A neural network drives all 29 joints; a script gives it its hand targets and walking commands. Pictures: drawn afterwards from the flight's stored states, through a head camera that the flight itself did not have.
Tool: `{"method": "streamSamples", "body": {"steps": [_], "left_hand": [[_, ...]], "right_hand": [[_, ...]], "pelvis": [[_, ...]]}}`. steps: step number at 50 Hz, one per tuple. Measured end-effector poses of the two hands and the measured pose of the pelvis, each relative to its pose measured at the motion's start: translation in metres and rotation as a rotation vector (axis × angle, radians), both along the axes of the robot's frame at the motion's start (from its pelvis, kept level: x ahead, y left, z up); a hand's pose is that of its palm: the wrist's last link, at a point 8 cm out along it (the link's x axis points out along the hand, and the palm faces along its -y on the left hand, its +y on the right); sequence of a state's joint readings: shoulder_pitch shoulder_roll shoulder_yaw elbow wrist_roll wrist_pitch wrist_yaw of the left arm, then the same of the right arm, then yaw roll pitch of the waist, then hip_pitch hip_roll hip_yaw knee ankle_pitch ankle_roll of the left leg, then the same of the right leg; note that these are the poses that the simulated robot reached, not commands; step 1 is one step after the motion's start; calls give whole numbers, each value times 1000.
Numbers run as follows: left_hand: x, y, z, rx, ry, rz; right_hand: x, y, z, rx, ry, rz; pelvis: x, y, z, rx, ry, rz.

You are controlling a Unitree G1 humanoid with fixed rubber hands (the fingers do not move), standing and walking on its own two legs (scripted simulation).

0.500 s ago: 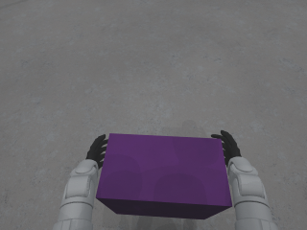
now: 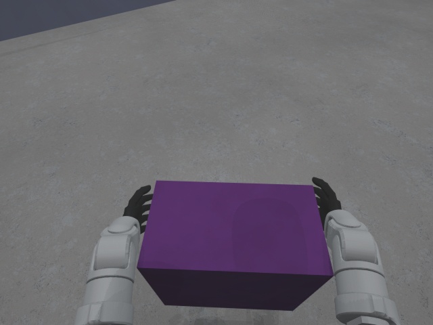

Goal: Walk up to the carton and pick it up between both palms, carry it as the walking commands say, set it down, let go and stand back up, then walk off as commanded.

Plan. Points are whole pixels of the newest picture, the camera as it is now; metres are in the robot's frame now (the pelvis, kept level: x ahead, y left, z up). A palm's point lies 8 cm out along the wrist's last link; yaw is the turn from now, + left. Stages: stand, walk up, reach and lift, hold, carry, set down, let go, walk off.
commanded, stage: reach and lift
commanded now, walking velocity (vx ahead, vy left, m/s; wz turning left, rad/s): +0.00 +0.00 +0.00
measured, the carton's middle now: (230, 251) +0.26 +0.00 -0.03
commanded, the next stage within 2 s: hold in 0.96 s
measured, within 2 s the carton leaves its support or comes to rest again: neither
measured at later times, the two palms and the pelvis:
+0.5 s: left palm (138, 223) +0.28 +0.18 +0.03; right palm (337, 221) +0.30 -0.19 +0.04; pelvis +0.00 +0.00 +0.00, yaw +1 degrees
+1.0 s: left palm (132, 229) +0.27 +0.19 +0.03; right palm (336, 227) +0.28 -0.18 +0.04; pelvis +0.00 +0.00 +0.00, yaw +1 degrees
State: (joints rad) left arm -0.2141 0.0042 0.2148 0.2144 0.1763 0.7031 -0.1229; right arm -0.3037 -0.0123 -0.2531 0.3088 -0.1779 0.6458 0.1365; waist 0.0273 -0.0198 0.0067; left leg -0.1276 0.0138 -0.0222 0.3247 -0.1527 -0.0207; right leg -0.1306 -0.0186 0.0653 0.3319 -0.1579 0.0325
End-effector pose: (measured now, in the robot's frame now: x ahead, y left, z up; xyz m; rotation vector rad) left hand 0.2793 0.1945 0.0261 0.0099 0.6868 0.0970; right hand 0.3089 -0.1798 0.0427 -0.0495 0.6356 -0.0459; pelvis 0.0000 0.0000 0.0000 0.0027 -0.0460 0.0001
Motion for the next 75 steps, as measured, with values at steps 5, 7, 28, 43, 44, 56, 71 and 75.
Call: {"method": "streamSamples", "body": {"steps": [5,7,28,43,44,56,71,75], "left_hand": [[-3,1,1,1,13,0],[-3,-1,0,1,17,-2],[-1,-9,4,9,3,-20],[-14,-1,3,8,-1,-15],[-14,-1,3,7,-2,-15],[-12,-8,4,10,1,-33],[-15,-2,5,13,-3,-6],[-17,0,5,12,-7,1]], "right_hand": [[-4,0,-1,0,11,0],[-5,-1,-2,-1,15,-2],[-10,-10,-1,4,4,-20],[-20,-1,1,-7,0,-14],[-21,-1,1,-7,-2,-16],[-27,-9,-1,0,1,-37],[-19,-2,1,1,-2,-9],[-19,0,1,3,-6,-5]], "pelvis": [[0,1,1,-2,-12,7],[-1,2,1,-2,-14,10],[6,-3,2,-1,-14,15],[4,0,2,-2,-22,23],[3,1,2,-2,-24,23],[-5,2,0,-2,-36,19],[3,-2,2,-1,-31,23],[6,-1,2,-1,-35,24]]}}
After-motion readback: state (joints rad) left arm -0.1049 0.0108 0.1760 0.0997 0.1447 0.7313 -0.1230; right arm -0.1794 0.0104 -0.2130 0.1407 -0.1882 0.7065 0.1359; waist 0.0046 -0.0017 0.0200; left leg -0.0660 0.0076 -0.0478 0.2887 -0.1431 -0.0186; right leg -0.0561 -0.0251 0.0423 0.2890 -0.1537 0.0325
